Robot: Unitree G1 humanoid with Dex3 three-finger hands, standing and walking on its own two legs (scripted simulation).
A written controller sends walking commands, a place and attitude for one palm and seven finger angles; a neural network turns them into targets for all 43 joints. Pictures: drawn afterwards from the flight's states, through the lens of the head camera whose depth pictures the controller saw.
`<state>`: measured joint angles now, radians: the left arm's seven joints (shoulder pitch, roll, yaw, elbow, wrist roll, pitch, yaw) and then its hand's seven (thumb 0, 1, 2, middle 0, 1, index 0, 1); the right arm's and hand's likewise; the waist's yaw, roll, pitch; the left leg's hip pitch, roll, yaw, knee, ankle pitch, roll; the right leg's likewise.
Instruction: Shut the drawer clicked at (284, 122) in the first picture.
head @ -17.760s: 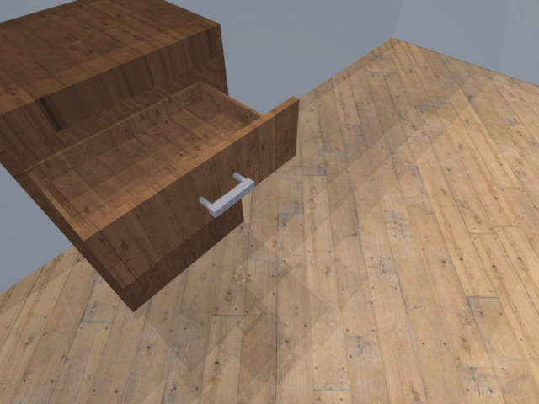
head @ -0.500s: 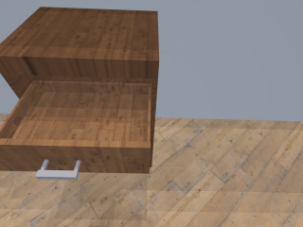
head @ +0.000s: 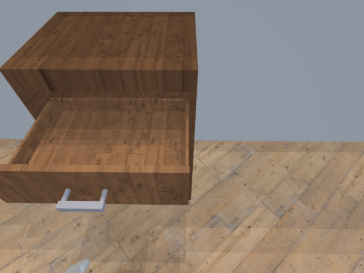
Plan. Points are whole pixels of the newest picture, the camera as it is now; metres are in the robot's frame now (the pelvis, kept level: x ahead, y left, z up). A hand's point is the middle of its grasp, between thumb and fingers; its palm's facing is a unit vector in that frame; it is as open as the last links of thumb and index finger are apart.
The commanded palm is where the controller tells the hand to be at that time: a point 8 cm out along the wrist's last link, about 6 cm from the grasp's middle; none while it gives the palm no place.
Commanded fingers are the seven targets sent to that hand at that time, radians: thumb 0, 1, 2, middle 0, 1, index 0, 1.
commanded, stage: raise the hand and make a fist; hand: left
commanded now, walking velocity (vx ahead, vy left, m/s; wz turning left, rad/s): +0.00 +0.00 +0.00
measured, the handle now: (83, 199) +0.30 +0.28 -0.06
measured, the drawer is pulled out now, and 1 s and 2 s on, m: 0.30 0.30 0.30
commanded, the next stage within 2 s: bring the fist close to the handle in 1.78 s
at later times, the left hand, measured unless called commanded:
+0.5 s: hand out of the picture +0.13 +0.18 -0.02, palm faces +0.03 -1.00 -0.04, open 4.9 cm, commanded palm +0.10 +0.24 -0.02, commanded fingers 0.00 0.90 0.90 -0.84 -0.99 -0.84 -0.99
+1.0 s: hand out of the picture +0.13 +0.21 +0.00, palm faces +0.06 -1.00 -0.06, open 3.1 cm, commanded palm +0.09 +0.26 +0.01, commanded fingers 0.00 0.90 0.90 -1.34 -1.53 -1.34 -1.53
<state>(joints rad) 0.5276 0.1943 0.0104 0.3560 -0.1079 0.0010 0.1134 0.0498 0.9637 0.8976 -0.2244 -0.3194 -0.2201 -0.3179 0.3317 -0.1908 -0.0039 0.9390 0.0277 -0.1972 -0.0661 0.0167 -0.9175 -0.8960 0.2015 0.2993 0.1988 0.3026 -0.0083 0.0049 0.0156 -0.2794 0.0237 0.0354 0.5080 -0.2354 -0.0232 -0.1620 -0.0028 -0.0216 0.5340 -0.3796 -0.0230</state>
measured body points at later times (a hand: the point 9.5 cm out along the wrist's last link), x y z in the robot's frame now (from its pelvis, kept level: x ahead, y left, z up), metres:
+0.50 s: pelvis -0.06 +0.00 -0.09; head -0.02 +0.01 +0.36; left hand +0.12 +0.23 -0.02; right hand +0.17 -0.19 -0.14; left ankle +0.02 +0.14 -0.73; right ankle -0.06 -0.10 -0.73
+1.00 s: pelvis -0.04 +0.02 -0.07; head -0.01 +0.03 +0.38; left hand +0.12 +0.26 +0.01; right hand +0.15 -0.22 -0.12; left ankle +0.02 +0.14 -0.73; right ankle -0.06 -0.10 -0.73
